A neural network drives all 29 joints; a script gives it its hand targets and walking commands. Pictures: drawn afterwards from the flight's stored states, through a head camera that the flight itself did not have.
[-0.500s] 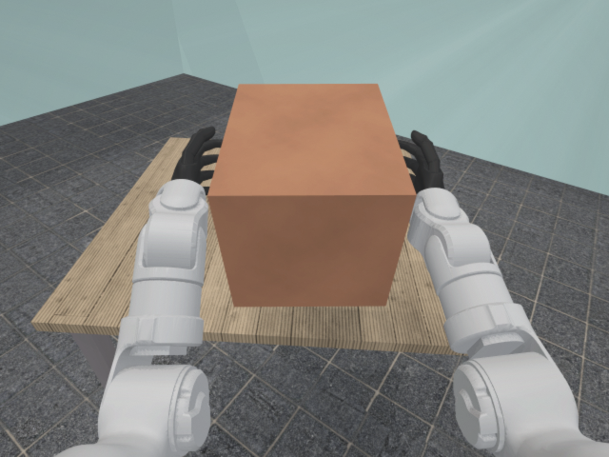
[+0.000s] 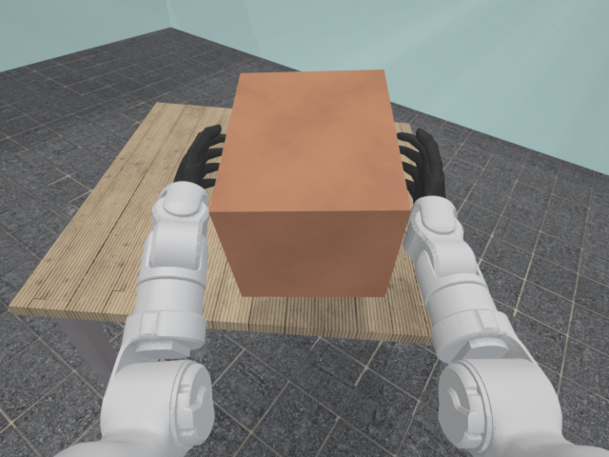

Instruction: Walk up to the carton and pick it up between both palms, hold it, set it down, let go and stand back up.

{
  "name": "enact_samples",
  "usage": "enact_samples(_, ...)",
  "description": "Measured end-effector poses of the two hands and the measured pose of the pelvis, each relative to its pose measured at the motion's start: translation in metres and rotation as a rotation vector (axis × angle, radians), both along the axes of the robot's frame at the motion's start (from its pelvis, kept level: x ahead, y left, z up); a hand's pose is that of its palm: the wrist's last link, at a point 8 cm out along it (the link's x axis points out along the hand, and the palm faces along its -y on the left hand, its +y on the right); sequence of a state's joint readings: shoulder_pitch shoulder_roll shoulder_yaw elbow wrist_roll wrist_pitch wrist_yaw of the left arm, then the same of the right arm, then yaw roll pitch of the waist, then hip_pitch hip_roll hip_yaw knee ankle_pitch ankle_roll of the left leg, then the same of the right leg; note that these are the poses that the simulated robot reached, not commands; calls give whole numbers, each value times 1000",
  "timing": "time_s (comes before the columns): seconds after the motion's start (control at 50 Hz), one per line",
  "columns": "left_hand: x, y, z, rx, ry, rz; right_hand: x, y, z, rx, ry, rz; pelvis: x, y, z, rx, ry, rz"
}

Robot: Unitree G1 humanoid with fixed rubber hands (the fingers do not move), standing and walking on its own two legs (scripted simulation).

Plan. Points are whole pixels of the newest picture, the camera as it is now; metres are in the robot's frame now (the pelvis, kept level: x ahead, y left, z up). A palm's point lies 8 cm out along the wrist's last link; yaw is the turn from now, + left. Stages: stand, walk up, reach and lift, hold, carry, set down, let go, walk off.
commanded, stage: set down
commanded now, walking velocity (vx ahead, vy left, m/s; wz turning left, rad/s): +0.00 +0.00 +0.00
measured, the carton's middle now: (312, 184) +0.45 -0.01 +0.15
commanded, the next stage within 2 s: none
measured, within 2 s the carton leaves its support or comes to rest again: neither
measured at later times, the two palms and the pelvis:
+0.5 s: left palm (203, 189) +0.42 +0.14 +0.16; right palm (426, 202) +0.40 -0.16 +0.17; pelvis +0.01 +0.00 +0.00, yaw +0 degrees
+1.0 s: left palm (204, 192) +0.44 +0.14 +0.14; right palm (417, 207) +0.41 -0.15 +0.15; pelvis +0.01 +0.01 +0.00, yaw +0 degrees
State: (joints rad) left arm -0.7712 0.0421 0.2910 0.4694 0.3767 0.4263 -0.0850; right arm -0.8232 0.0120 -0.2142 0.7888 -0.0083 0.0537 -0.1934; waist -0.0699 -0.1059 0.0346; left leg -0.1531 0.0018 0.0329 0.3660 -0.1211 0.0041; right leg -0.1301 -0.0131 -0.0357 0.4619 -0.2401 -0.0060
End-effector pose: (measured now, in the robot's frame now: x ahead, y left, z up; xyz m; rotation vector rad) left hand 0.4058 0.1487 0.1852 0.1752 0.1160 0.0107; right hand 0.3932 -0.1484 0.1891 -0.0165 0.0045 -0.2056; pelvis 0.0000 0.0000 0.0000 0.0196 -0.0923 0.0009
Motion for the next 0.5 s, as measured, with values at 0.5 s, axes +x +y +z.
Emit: enact_samples(0.5,17,-8,-21,-5,44,-49,4,-7,-18,-36,41,-46,5,2,1,-2,9,0)
